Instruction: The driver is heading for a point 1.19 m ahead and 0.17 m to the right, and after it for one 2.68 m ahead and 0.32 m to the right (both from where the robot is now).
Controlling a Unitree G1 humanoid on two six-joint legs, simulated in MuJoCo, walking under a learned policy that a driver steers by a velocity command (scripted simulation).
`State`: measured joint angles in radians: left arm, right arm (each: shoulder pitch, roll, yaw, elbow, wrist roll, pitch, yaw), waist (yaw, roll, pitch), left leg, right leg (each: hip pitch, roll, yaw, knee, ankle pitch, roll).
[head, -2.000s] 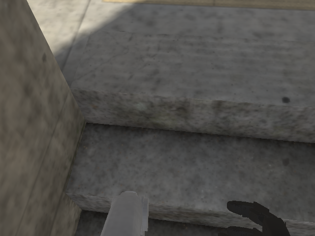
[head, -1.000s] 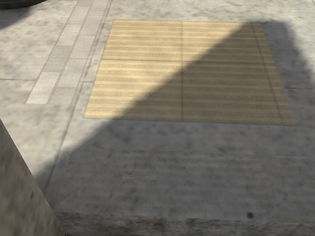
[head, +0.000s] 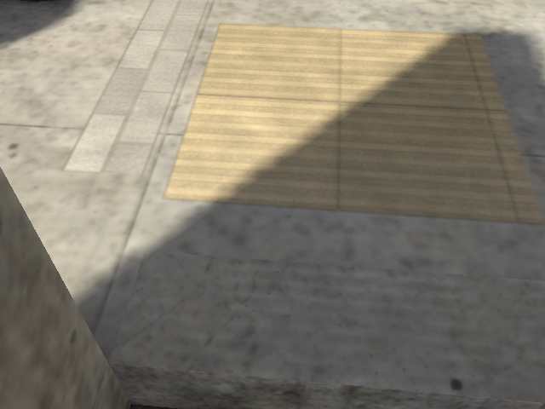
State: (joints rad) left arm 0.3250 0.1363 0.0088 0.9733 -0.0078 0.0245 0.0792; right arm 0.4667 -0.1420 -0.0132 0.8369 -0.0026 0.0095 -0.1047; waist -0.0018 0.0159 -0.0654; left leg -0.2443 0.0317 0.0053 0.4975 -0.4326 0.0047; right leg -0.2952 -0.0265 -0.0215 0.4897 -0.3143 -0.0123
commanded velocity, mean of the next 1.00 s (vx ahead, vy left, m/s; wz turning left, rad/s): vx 0.84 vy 0.00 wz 0.00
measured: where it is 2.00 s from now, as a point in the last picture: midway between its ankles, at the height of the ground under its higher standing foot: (394, 72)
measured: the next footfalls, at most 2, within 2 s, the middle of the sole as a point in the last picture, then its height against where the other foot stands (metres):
right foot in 0.46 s outside the picture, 0.19 m higher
left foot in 0.90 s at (374, 287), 0.19 m higher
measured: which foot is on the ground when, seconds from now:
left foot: down 0.00-0.46, up 0.48-0.88, down 0.90-1.00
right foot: down 0.00-0.08, up 0.10-0.44, down 0.46-0.90, up 0.92-1.00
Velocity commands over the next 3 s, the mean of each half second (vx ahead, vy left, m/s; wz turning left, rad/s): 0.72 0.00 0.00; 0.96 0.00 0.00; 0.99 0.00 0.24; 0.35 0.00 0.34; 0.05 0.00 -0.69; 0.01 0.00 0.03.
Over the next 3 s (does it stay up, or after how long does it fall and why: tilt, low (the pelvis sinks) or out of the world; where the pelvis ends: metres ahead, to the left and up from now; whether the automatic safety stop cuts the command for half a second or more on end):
stays up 1.37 -0.32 0.38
